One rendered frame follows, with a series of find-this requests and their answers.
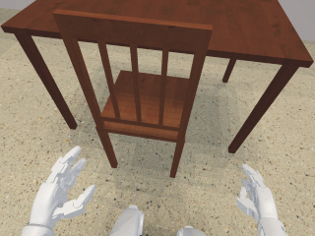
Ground robot left forearm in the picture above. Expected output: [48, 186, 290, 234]
[21, 224, 55, 236]

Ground chair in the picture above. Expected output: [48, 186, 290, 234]
[52, 9, 213, 178]

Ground robot left thigh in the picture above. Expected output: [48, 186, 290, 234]
[108, 207, 145, 236]

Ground robot right forearm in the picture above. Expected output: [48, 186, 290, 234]
[257, 217, 288, 236]

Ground table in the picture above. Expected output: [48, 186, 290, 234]
[0, 0, 314, 153]

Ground robot right hand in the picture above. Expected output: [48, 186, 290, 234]
[236, 163, 279, 221]

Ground robot left hand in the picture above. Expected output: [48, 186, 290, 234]
[29, 146, 96, 229]

